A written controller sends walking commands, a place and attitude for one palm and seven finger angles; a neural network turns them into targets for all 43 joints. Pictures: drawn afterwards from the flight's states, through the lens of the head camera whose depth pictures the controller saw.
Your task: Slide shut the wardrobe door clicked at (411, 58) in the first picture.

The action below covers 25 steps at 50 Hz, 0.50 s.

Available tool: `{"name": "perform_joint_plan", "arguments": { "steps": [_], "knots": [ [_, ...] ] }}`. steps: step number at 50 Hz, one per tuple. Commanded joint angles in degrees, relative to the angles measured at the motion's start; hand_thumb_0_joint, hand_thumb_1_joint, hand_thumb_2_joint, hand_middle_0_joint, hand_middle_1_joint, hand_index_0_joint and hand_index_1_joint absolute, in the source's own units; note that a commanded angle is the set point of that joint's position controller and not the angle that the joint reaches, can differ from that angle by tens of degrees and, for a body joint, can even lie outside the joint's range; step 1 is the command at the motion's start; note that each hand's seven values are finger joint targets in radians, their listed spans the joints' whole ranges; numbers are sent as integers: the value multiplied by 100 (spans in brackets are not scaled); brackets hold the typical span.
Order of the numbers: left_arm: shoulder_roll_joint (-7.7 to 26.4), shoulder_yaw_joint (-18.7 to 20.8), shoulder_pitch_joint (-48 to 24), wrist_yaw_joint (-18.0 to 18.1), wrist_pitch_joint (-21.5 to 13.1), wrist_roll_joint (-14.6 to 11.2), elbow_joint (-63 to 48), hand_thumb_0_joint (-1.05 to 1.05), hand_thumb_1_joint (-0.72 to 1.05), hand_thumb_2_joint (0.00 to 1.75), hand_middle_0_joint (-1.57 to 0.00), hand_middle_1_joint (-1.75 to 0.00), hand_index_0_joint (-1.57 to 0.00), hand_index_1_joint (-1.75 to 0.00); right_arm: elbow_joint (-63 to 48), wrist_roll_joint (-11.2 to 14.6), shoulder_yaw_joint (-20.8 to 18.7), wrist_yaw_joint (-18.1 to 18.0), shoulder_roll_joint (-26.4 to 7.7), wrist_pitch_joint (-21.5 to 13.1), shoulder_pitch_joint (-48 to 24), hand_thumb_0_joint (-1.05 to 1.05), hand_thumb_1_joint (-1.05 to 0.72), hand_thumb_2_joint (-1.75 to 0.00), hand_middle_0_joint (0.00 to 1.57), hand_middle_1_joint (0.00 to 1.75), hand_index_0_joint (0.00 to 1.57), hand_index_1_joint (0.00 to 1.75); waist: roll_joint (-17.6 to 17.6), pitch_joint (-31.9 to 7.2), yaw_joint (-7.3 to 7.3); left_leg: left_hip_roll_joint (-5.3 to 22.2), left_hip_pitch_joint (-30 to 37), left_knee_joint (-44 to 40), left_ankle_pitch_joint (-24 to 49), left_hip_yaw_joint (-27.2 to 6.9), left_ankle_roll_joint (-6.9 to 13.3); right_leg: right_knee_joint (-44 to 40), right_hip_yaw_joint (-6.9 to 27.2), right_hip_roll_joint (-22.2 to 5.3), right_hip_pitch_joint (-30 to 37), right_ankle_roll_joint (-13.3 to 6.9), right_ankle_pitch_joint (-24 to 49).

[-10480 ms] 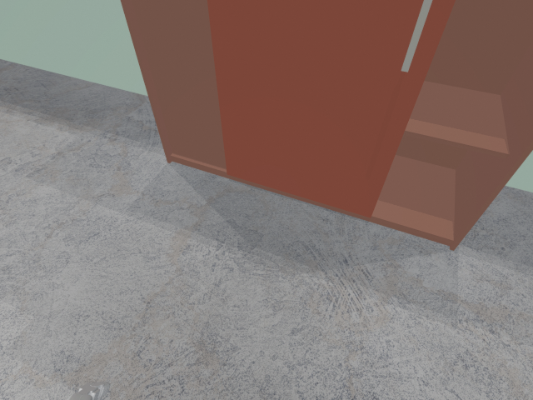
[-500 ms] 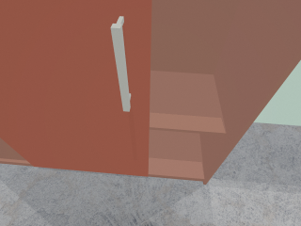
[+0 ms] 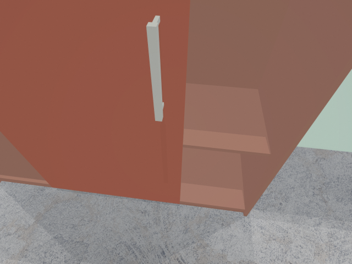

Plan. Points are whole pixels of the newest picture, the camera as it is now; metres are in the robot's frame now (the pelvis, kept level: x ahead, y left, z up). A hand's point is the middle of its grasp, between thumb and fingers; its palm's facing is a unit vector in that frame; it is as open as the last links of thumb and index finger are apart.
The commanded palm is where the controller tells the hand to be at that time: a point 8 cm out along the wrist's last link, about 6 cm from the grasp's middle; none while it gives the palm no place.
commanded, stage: come to a stop and stand still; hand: left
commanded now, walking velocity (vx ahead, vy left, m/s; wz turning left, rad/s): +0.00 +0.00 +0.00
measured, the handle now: (158, 75) +0.52 +0.10 +0.16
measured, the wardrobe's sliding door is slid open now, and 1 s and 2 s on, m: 0.37 0.37 0.37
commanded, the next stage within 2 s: look again from close up in 0.72 s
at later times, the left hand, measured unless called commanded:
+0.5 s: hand out of the picture -0.04 +0.17 -0.16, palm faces +0.03 -0.98 -0.19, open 7.4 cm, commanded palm none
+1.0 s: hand out of the picture -0.02 +0.19 -0.17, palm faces +0.02 -0.97 -0.23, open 7.4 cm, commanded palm none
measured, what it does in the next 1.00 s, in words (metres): steps on the spot: left foot, then right foot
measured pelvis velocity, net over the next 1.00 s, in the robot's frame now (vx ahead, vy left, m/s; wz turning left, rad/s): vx -0.02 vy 0.01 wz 0.00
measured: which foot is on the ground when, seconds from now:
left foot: up 0.00-0.00, down 0.02-1.00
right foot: down 0.00-0.02, up 0.04-0.26, down 0.28-1.00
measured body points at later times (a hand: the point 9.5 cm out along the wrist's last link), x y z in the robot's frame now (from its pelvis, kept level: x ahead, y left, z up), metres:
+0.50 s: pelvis -0.02 +0.01 +0.01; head -0.01 -0.01 +0.46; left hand -0.04 +0.22 -0.15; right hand -0.03 -0.20 -0.16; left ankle -0.03 +0.13 -0.73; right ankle -0.05 -0.08 -0.73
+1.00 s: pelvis -0.02 +0.01 +0.00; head -0.01 -0.01 +0.45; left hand -0.02 +0.24 -0.15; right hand -0.01 -0.22 -0.16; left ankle -0.03 +0.13 -0.73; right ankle -0.05 -0.08 -0.73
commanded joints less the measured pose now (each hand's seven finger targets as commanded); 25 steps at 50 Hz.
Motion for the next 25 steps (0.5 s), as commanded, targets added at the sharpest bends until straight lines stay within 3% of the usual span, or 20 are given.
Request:
{"name": "perform_joint_plan", "arguments": {
  "steps": [1, 2, 3, 6, 8, 10, 11, 12, 13, 14, 15, 17, 18, 22, 25],
  "knots": [
    [405, 105, -13, 15, 25, -99, -304, 0, 90, 90, -20, -30, -20, -30, -115, -115, -72, -61, -701, -71, 686, 0, -90, -90, 20, 30, 20, 30, 1329, 399, -249, 1330, -770, -2301, -1270, -1602, 568, 442, 169, 73, -270, 53, -1399],
    [382, 104, 43, 4, 21, -75, -269, 0, 90, 90, -20, -30, -20, -30, -270, -132, -37, -72, -779, -58, 264, 0, -90, -90, 20, 30, 20, 30, 1275, 674, -105, 1515, -1674, -2581, -1624, -1774, 817, 1016, 186, 118, 131, 62, -1208],
    [396, 88, 132, 13, 65, -11, -137, 0, 90, 90, -20, -30, -20, -30, -264, -119, 14, -88, -648, -96, -15, 0, -90, -90, 20, 30, 20, 30, 1431, 699, -49, 1361, -1781, -2664, -1346, -1637, 846, 1486, 304, 70, 236, 69, -1260],
    [378, 73, 568, -15, 48, -17, 109, 0, 90, 90, -20, -30, -20, -30, -208, -74, 100, -139, -483, -108, -55, 0, -90, -90, 20, 30, 20, 30, 1027, 619, 77, 1030, -1266, -2226, -226, -1032, 875, 2073, 393, 91, 43, 51, -1223],
    [296, -5, 604, -4, -6, -36, 150, 0, 90, 90, -20, -30, -20, -30, -114, -82, 94, -152, -500, -114, 145, 0, -90, -90, 20, 30, 20, 30, 869, 493, -22, 972, -524, -1946, 516, -963, 923, 1612, 306, 69, -194, 115, -1365],
    [214, -88, 489, 13, -83, -74, 148, 0, 90, 90, -20, -30, -20, -30, 52, -90, 95, -170, -497, -141, 520, 0, -90, -90, 20, 30, 20, 30, 790, 252, -182, 1015, 154, -1576, 1645, -975, 974, 629, 241, 44, -89, 151, -1433],
    [245, -100, 493, 24, -118, -97, 178, 0, 90, 90, -20, -30, -20, -30, 132, -65, 102, -177, -470, -152, 664, 0, -90, -90, 20, 30, 20, 30, 625, 139, -209, 980, 277, -1336, 2279, -942, 947, 48, 254, 54, 174, 156, -1162],
    [219, -115, 724, 43, -170, -118, 278, 0, 90, 90, -20, -30, -20, -30, 190, -44, 115, -185, -447, -181, 736, 0, -90, -90, 20, 30, 20, 30, 499, -125, -126, 870, 440, -993, 2759, -884, 823, -725, 287, 42, 606, 155, -482],
    [336, -128, 946, 74, -235, -121, 413, 0, 90, 90, -20, -30, -20, -30, 228, 10, 128, -176, -351, -217, 788, 0, -90, -90, 20, 30, 20, 30, 156, -376, -138, 670, 348, -653, 2780, -665, 587, -1083, 601, -169, 1106, 76, 439],
    [481, -129, 919, 103, -282, -112, 465, 0, 90, 90, -20, -30, -20, -30, 217, 53, 149, -168, -211, -231, 787, 0, -90, -90, 20, 30, 20, 30, -153, -415, -248, 449, 127, -594, 2267, -439, 356, -943, 999, -539, 1287, -74, 1248],
    [545, -146, 876, 106, -295, -124, 488, 0, 90, 90, -20, -30, -20, -30, 224, 53, 180, -151, -147, -240, 756, 0, -90, -90, 20, 30, 20, 30, -250, -357, -282, 312, 132, -756, 1839, -366, 260, -846, 1042, -735, 1199, -191, 1592],
    [434, -147, 798, 115, -326, -134, 543, 0, 90, 90, -20, -30, -20, -30, 337, -5, 190, -157, -146, -188, 770, 0, -90, -90, 20, 30, 20, 30, -941, -300, -303, 314, 244, -754, 1842, -271, 176, -771, 975, -601, 1125, -272, 1850],
    [376, -177, 777, 119, -329, -145, 544, 0, 90, 90, -20, -30, -20, -30, 390, -7, 194, -161, -190, -190, 809, 0, -90, -90, 20, 30, 20, 30, -985, -196, -314, 352, 333, -850, 1799, -272, 170, -807, 903, -569, 1007, -252, 1713],
    [254, -200, 745, 128, -262, -144, 544, 0, 90, 90, -20, -30, -20, -30, 581, -3, 238, -157, -122, -181, 889, 0, -90, -90, 20, 30, 20, 30, -422, 264, -279, 410, 242, -1094, 1512, -351, 227, -1037, 815, -353, 706, -154, 251],
    [229, -194, 815, 125, -250, -147, 570, 0, 90, 90, -20, -30, -20, -30, 648, -10, 268, -162, -63, -183, 909, 0, -90, -90, 20, 30, 20, 30, -106, 448, -250, 399, 180, -1178, 1349, -374, 229, -1165, 854, -314, 624, -156, -127]
  ]
}}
